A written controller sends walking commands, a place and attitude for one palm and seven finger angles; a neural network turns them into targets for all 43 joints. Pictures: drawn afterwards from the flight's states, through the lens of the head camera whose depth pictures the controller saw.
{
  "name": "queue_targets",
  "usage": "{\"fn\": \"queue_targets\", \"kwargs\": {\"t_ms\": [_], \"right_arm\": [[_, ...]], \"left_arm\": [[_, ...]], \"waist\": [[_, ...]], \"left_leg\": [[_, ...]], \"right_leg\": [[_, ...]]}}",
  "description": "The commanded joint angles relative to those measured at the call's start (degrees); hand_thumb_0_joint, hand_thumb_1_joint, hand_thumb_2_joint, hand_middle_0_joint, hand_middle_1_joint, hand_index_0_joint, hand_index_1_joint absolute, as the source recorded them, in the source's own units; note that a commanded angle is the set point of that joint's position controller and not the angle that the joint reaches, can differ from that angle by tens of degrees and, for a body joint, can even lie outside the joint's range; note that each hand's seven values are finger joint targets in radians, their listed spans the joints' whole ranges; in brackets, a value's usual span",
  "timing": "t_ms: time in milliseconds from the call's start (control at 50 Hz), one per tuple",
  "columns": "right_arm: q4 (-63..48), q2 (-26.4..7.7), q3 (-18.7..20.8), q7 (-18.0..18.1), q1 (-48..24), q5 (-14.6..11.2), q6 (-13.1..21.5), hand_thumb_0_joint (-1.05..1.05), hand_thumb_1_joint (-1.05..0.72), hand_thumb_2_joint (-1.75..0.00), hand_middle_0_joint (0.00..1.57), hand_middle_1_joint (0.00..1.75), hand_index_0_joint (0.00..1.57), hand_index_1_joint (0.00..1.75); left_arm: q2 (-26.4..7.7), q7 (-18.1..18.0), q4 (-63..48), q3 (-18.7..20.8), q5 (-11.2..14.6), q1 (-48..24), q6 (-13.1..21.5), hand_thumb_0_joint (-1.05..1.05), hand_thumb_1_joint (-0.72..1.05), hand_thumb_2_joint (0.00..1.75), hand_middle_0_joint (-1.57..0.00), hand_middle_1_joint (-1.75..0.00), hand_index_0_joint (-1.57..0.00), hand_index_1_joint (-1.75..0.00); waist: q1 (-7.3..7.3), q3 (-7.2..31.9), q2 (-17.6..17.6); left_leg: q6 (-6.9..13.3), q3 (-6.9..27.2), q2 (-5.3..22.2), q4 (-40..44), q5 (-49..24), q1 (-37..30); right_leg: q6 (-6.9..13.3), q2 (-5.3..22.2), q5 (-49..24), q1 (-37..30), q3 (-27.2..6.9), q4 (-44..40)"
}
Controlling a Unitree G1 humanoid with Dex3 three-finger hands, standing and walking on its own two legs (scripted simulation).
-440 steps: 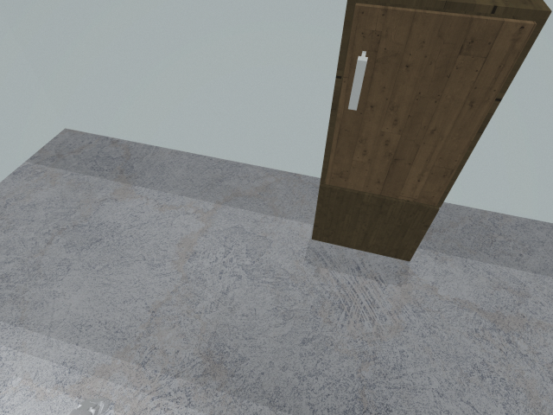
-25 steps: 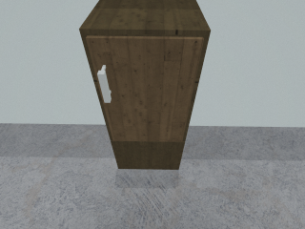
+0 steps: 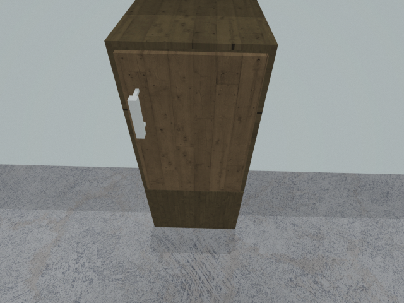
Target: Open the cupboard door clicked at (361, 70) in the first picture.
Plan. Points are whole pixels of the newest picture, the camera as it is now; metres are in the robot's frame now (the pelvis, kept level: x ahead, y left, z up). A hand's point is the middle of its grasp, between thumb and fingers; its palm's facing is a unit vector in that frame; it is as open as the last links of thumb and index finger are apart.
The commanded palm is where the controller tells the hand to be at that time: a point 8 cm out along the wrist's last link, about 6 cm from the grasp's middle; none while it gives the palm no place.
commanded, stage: shuffle to correct the standing spot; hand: left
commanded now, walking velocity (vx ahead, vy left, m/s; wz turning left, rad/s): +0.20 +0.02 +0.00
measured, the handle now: (138, 113) +0.60 +0.23 +0.04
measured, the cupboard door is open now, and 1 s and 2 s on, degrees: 0 0 0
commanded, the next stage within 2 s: come to a stop and stand still in 0.10 s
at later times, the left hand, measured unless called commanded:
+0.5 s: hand out of the picture +0.08 +0.18 -0.18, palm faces +0.08 -0.97 -0.23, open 7.2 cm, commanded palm none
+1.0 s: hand out of the picture +0.02 +0.21 -0.17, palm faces +0.06 -0.97 -0.22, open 7.4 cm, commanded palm none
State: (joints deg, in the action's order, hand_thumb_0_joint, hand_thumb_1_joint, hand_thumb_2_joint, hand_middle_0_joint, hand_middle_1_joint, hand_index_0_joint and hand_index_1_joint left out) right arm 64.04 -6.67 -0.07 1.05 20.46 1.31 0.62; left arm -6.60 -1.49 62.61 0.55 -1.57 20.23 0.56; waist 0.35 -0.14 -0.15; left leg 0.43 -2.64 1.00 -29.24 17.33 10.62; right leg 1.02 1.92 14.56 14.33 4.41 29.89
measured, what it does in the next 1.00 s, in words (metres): stands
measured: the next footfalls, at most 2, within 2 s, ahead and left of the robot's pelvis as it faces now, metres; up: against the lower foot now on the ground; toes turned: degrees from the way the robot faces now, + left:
none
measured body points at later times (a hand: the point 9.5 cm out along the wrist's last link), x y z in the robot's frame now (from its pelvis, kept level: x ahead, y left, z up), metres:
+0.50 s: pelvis +0.07 +0.00 -0.01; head +0.09 -0.01 +0.44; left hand +0.08 +0.23 -0.16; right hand +0.03 -0.20 -0.17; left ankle -0.01 +0.11 -0.74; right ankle +0.07 -0.09 -0.74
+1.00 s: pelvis +0.00 +0.03 +0.00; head -0.02 +0.02 +0.45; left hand +0.01 +0.26 -0.15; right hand +0.05 -0.20 -0.15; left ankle +0.01 +0.12 -0.74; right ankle +0.07 -0.09 -0.74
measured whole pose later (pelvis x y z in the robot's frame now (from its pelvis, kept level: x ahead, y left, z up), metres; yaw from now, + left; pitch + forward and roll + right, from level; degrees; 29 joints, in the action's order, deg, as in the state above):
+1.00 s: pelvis +0.00 +0.03 +0.00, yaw +2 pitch -3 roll +0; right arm 55.1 -10.2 0.9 0.5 16.3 1.4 -0.7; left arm -9.8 -1.7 57.5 0.1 -1.8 17.3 -1.1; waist 0.4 -0.4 -0.2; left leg 2.7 -4.7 -1.2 -30.8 16.0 12.1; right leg 0.4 3.3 10.9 17.3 4.9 30.7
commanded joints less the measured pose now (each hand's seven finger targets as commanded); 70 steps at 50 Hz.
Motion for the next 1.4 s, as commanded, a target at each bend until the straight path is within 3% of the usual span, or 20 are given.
{"fn": "queue_targets", "kwargs": {"t_ms": [0,80,140,180,220,260,300,320,380,480,560,640,660,680,700,720,780,840,1160,1380], "right_arm": [[-2.23,-3.87,0.85,0.06,4.69,0.25,0.31,0.0,-0.9,-0.9,0.2,0.3,0.2,0.3],[-2.16,-3.4,0.87,-0.03,7.17,0.16,1.28,0.0,-0.9,-0.9,0.2,0.3,0.2,0.3],[-0.57,-7.03,1.61,0.55,11.68,0.1,2.16,0.0,-0.9,-0.9,0.2,0.3,0.2,0.3],[-0.21,-7.24,1.71,1.06,12.93,0.23,2.82,0.0,-0.9,-0.9,0.2,0.3,0.2,0.3],[-0.46,-6.69,1.09,1.36,11.05,0.41,3.18,0.0,-0.9,-0.9,0.2,0.3,0.2,0.3],[-1.27,-6.75,0.68,2.01,7.45,-0.3,3.15,0.0,-0.9,-0.9,0.2,0.3,0.2,0.3],[-2.16,-3.6,0.06,1.99,7.07,-1.19,3.3,0.0,-0.9,-0.9,0.2,0.3,0.2,0.3],[-1.46,-2.89,0.37,1.97,7.34,-1.29,2.74,0.0,-0.9,-0.9,0.2,0.3,0.2,0.3],[-0.17,-0.61,0.65,2.09,7.03,-1.43,0.55,0.0,-0.9,-0.9,0.2,0.3,0.2,0.3],[-0.28,-4.19,1.88,2.3,5.61,-1.0,0.41,0.0,-0.9,-0.9,0.2,0.3,0.2,0.3],[-2.67,-5.14,2.31,2.0,1.96,-0.78,-0.4,0.0,-0.9,-0.9,0.2,0.3,0.2,0.3],[-3.16,-4.9,1.8,1.5,-0.12,-0.55,-0.34,0.0,-0.9,-0.9,0.2,0.3,0.2,0.3],[-7.95,-9.6,2.94,0.81,-7.72,-1.47,0.29,0.0,-0.9,-0.9,0.2,0.3,0.2,0.3],[-10.09,-7.82,2.37,0.19,-6.16,-1.82,-0.08,0.0,-0.9,-0.9,0.2,0.3,0.2,0.3],[-10.2,-5.19,2.5,0.17,-1.87,-1.44,-0.34,0.0,-0.9,-0.9,0.2,0.3,0.2,0.3],[-10.02,-5.29,2.41,0.32,-2.18,-1.24,-0.74,0.0,-0.9,-0.9,0.2,0.3,0.2,0.3],[-9.8,-6.81,2.18,-0.25,-0.95,-0.27,-0.78,0.0,-0.9,-0.9,0.2,0.3,0.2,0.3],[-12.56,-10.34,2.38,-0.43,-5.48,0.25,-0.6,0.0,-0.9,-0.9,0.2,0.3,0.2,0.3],[-7.89,-8.33,1.23,0.01,1.38,-0.06,0.13,0.0,-0.9,-0.9,0.2,0.3,0.2,0.3],[-4.18,-6.35,0.89,0.27,3.56,-0.21,0.64,0.0,-0.9,-0.9,0.2,0.3,0.2,0.3]], "left_arm": [[-6.99,0.15,-2.06,2.42,0.31,5.43,0.39,0.0,0.9,0.9,-0.2,-0.3,-0.2,-0.3],[-6.82,0.42,-3.01,2.84,0.33,4.7,0.73,0.0,0.9,0.9,-0.2,-0.3,-0.2,-0.3],[-2.93,1.09,-4.66,2.17,-0.03,1.18,1.16,0.0,0.9,0.9,-0.2,-0.3,-0.2,-0.3],[-1.92,1.44,-6.27,1.67,-0.31,-2.53,2.09,0.0,0.9,0.9,-0.2,-0.3,-0.2,-0.3],[-0.94,1.55,-6.14,1.57,0.21,-3.13,2.63,0.0,0.9,0.9,-0.2,-0.3,-0.2,-0.3],[-0.99,1.28,-3.28,1.94,0.68,4.13,2.63,0.0,0.9,0.9,-0.2,-0.3,-0.2,-0.3],[-6.3,-0.02,-0.45,2.39,0.99,10.39,2.82,0.0,0.9,0.9,-0.2,-0.3,-0.2,-0.3],[-7.53,-0.21,-0.13,2.15,1.31,9.13,2.52,0.0,0.9,0.9,-0.2,-0.3,-0.2,-0.3],[-6.72,-1.13,-1.2,1.57,1.03,2.48,1.55,0.0,0.9,0.9,-0.2,-0.3,-0.2,-0.3],[-6.98,-1.56,-3.94,2.26,1.18,-0.43,0.41,0.0,0.9,0.9,-0.2,-0.3,-0.2,-0.3],[-7.25,-1.3,-5.07,2.32,0.7,-1.72,-0.27,0.0,0.9,0.9,-0.2,-0.3,-0.2,-0.3],[-6.99,-1.02,-5.66,1.73,0.62,-3.97,-0.51,0.0,0.9,0.9,-0.2,-0.3,-0.2,-0.3],[-10.98,-3.07,-3.07,2.18,0.83,3.47,0.35,0.0,0.9,0.9,-0.2,-0.3,-0.2,-0.3],[-13.79,-2.75,-3.58,2.16,0.57,2.05,1.38,0.0,0.9,0.9,-0.2,-0.3,-0.2,-0.3],[-12.58,-2.46,-5.53,2.24,0.14,0.69,1.48,0.0,0.9,0.9,-0.2,-0.3,-0.2,-0.3],[-11.71,-2.19,-6.57,1.68,0.06,-1.66,1.07,0.0,0.9,0.9,-0.2,-0.3,-0.2,-0.3],[-10.69,-1.27,-8.63,1.33,0.62,-7.58,-0.69,0.0,0.9,0.9,-0.2,-0.3,-0.2,-0.3],[-8.54,-0.61,-8.14,0.95,0.14,-3.56,-1.57,0.0,0.9,0.9,-0.2,-0.3,-0.2,-0.3],[-7.05,-0.16,-4.81,0.52,0.41,1.77,0.45,0.0,0.9,0.9,-0.2,-0.3,-0.2,-0.3],[-5.7,-0.56,-2.67,0.43,0.49,2.96,0.74,0.0,0.9,0.9,-0.2,-0.3,-0.2,-0.3]], "waist": [[0.27,-9.34,5.47],[-0.79,-8.36,1.79],[-2.85,-11.3,-11.2],[-3.35,-11.83,-11.07],[-2.24,-9.17,-6.98],[1.39,-2.7,-3.69],[2.12,2.87,5.7],[0.94,1.79,4.34],[-0.89,-3.08,10.54],[-0.13,1.41,-4.82],[-0.08,1.71,1.85],[-0.33,-0.8,1.8],[2.68,0.39,4.42],[0.26,1.94,8.32],[-1.07,9.03,9.81],[-1.23,8.73,7.95],[-2.36,-4.33,-4.21],[0.38,-10.36,-5.32],[-1.14,-5.41,2.51],[-0.67,-5.86,1.43]], "left_leg": [[1.93,0.56,0.3,1.34,11.03,11.91],[2.53,1.69,1.18,3.47,10.25,7.68],[7.32,16.65,11.59,15.43,13.47,2.35],[12.42,21.81,16.36,15.76,-1.97,-5.04],[11.65,15.42,14.95,10.72,-24.87,-4.59],[6.55,6.43,9.43,1.93,-33.21,0.84],[0.84,0.26,2.2,-4.28,-11.08,11.8],[-0.42,0.23,0.81,-4.03,-0.08,9.51],[-0.9,0.14,2.83,-2.2,3.22,6.08],[0.33,1.22,6.54,1.82,-39.3,-3.03],[0.7,1.4,6.15,1.8,-24.87,-1.02],[0.74,2.52,5.76,5.74,-14.07,0.74],[-0.97,-1.15,5.59,-7.5,-12.37,3.85],[-1.2,-1.99,1.77,-10.43,0.57,8.06],[-0.39,0.42,1.57,-8.36,9.65,7.41],[-0.54,-0.56,0.71,-5.43,8.17,4.74],[1.21,4.06,4.35,4.98,1.17,2.95],[3.28,9.77,7.51,15.41,17.29,18.82],[2.77,6.89,3.63,10.79,10.32,10.39],[2.43,7.23,3.9,11.3,9.6,11.97]], "right_leg": [[4.54,7.15,24.71,2.27,-12.45,-12.31],[5.17,6.3,22.49,5.24,-9.83,-8.82],[2.27,-1.02,10.79,13.71,0.98,9.04],[2.06,-0.49,12.91,21.46,1.08,15.67],[1.69,0.4,12.15,15.17,0.56,10.32],[1.38,0.61,-4.61,-3.43,0.03,-2.12],[5.58,12.32,-38.19,-18.85,-11.75,-1.05],[7.92,15.7,-45.07,-15.32,-11.75,-2.49],[7.31,14.1,-50.59,-8.21,-8.42,-2.96],[2.04,6.91,-35.71,-6.3,-4.13,3.39],[2.44,7.35,-28.08,-5.11,-5.5,0.91],[2.38,6.93,-17.49,-3.19,-6.13,-2.72],[0.64,9.86,-44.52,-6.23,-9.48,-1.85],[3.71,14.88,-53.86,-10.79,-11.15,-3.03],[7.1,16.99,-48.89,-12.97,-12.64,-1.53],[7.21,15.42,-39.01,-10.41,-10.53,-2.03],[2.61,7.17,7.9,7.12,-5.78,-5.61],[0.36,1.84,4.48,-0.39,-1.72,-0.91],[1.06,4.4,10.32,2.6,-8.8,-9.45],[1.22,4.37,8.13,1.12,-8.7,-8.41]]}}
